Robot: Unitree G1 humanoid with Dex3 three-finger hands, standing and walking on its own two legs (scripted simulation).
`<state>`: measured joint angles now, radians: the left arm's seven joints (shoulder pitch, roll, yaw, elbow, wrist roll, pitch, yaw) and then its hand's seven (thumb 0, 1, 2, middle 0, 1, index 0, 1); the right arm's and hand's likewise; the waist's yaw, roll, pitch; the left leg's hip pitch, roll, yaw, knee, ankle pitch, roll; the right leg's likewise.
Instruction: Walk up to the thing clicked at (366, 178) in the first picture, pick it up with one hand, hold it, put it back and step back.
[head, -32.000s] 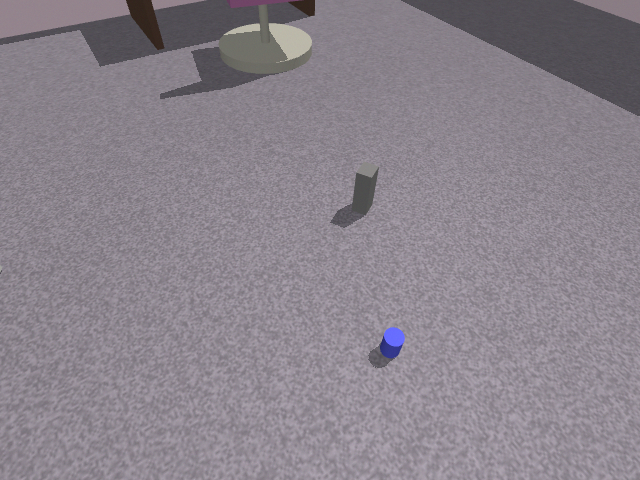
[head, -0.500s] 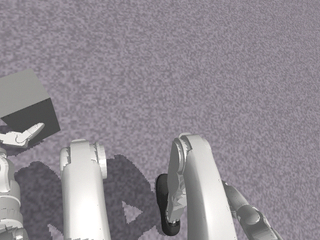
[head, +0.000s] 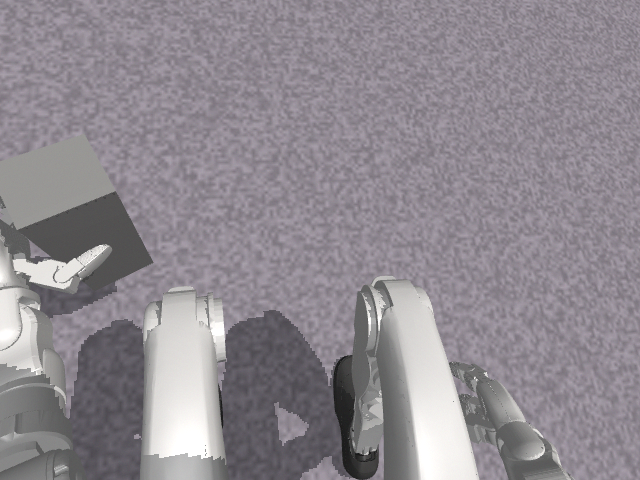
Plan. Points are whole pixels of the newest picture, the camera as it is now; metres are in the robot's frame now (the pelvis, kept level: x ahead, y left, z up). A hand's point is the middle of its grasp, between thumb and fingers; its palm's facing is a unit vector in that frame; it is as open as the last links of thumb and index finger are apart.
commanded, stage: settle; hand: left
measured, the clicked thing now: (90, 226) +0.40 +0.26 -0.07
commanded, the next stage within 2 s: lift in 0.56 s
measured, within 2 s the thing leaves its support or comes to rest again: neither
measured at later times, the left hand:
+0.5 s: hand (38, 222) +0.38 +0.28 -0.02, palm faces +0.33 -0.94 -0.07, open 10.8 cm
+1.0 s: hand (28, 220) +0.38 +0.27 +0.02, palm faces +0.30 -0.95 -0.07, open 10.6 cm
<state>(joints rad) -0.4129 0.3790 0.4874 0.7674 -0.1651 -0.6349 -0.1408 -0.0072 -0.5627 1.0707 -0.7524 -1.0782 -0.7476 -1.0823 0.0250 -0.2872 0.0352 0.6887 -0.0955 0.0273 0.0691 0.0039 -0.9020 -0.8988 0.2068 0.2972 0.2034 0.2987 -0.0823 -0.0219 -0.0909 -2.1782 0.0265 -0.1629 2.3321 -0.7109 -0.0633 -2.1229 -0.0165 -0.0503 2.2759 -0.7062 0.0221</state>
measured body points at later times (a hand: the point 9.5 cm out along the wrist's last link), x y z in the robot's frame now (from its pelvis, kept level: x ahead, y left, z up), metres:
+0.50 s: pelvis +0.00 +0.00 +0.02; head +0.20 +0.05 +0.42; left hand +0.36 +0.33 -0.01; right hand +0.16 -0.26 -0.11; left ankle +0.08 +0.14 -0.32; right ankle +0.09 -0.13 -0.32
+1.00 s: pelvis +0.00 +0.00 +0.05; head +0.19 +0.04 +0.45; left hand +0.35 +0.32 +0.02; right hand +0.16 -0.26 -0.08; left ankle +0.08 +0.14 -0.32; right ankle +0.09 -0.13 -0.32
